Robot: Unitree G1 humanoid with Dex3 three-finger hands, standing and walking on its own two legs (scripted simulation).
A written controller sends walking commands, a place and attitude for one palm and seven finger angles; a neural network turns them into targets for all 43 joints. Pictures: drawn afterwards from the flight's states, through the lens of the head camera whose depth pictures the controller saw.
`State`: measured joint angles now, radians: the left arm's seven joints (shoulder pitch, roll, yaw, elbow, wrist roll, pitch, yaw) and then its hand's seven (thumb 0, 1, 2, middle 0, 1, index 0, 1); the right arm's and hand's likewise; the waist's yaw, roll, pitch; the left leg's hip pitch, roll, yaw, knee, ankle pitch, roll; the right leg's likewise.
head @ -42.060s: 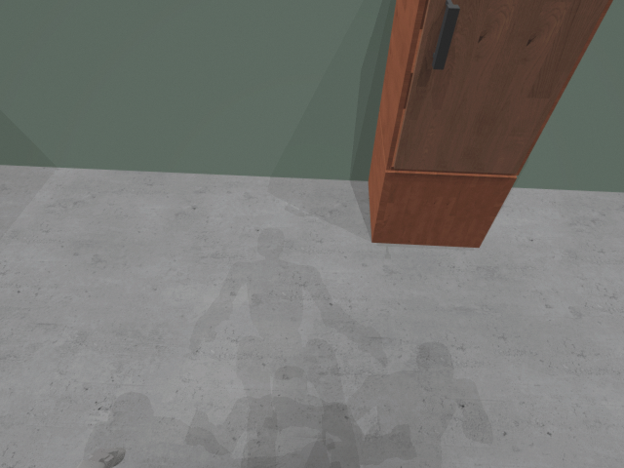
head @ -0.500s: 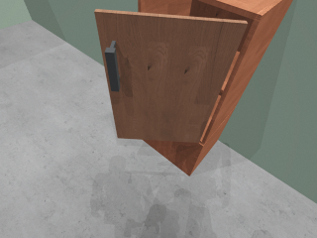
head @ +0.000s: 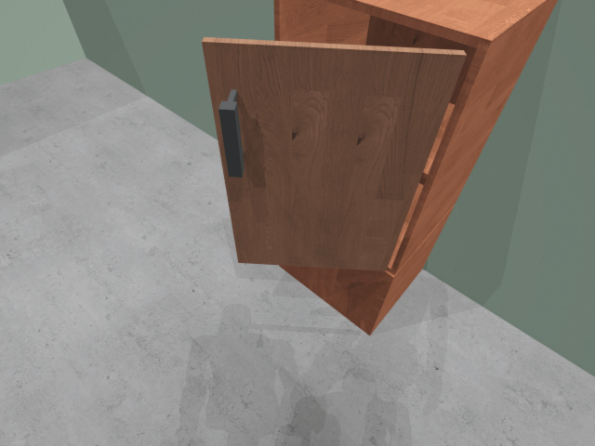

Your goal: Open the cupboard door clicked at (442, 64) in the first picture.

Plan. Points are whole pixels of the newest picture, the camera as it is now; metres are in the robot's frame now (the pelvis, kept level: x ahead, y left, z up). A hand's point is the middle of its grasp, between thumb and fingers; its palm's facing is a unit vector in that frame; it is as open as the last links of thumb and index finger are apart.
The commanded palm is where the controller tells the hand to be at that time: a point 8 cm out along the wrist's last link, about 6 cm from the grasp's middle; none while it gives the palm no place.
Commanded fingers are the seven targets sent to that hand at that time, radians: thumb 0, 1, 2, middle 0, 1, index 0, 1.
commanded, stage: come to a stop and stand still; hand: left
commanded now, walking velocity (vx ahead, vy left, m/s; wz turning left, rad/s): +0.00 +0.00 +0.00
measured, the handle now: (234, 134) +0.59 +0.16 +0.10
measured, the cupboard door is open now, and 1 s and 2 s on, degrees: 39 39 39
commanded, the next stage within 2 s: look again from close up in 0.02 s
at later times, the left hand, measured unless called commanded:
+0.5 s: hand out of the picture +0.03 +0.17 -0.18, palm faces +0.04 -0.97 -0.23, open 7.3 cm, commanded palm none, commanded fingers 0.00 0.90 0.90 -0.20 -0.30 -0.20 -0.30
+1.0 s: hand out of the picture -0.01 +0.14 -0.18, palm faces +0.06 -0.99 -0.15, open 7.3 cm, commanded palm none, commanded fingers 0.00 0.90 0.90 -0.20 -0.30 -0.20 -0.30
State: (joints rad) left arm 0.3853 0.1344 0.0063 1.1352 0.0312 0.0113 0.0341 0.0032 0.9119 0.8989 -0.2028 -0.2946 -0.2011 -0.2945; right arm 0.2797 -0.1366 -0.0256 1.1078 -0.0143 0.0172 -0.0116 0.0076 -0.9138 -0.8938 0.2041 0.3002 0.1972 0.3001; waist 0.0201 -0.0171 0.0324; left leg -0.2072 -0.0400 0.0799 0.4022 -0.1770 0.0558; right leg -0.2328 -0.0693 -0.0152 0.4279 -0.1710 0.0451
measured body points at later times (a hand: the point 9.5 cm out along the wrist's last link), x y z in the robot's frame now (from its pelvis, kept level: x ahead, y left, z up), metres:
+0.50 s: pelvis +0.00 -0.02 -0.01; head -0.01 -0.02 +0.44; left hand +0.03 +0.22 -0.16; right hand +0.03 -0.25 -0.16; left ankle +0.03 +0.08 -0.74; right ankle +0.04 -0.15 -0.74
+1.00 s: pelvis +0.03 -0.03 -0.01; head +0.02 -0.01 +0.44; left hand -0.01 +0.19 -0.17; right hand +0.03 -0.25 -0.16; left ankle +0.03 +0.08 -0.74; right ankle +0.04 -0.15 -0.74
